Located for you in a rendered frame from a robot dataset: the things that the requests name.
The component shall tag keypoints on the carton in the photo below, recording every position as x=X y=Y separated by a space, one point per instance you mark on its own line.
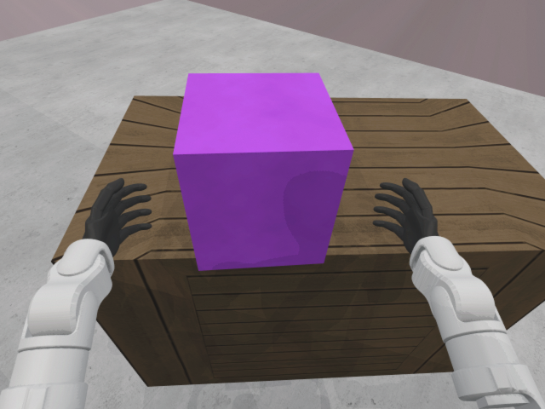
x=262 y=160

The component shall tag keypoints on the robot right forearm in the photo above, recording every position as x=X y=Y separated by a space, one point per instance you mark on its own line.
x=486 y=367

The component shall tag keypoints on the pedestal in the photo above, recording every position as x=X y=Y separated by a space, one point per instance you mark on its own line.
x=357 y=314

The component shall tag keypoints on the robot right hand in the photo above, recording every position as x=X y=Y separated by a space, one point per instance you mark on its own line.
x=417 y=221

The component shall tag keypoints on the robot left hand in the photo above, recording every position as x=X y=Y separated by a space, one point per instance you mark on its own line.
x=105 y=221

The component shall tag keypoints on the robot left forearm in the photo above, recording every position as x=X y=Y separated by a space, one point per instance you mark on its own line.
x=53 y=353

